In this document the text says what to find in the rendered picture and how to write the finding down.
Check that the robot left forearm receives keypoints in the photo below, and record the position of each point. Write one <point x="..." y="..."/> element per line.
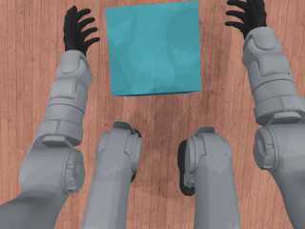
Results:
<point x="62" y="124"/>

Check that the robot left thigh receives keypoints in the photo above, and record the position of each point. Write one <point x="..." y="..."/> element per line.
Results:
<point x="107" y="202"/>

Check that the robot left hand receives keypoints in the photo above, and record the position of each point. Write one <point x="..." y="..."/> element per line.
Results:
<point x="73" y="37"/>

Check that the right robot foot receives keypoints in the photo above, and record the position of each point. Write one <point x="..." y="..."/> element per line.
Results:
<point x="181" y="153"/>

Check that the robot right forearm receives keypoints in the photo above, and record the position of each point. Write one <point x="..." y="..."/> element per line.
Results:
<point x="272" y="84"/>

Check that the carton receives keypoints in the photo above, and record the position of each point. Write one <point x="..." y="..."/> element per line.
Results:
<point x="154" y="49"/>

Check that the robot right upper arm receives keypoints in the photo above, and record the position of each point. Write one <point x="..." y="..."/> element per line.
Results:
<point x="280" y="149"/>

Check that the robot left upper arm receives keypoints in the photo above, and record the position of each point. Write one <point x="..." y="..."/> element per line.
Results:
<point x="49" y="175"/>

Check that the robot right hand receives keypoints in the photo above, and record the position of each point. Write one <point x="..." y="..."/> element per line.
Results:
<point x="253" y="17"/>

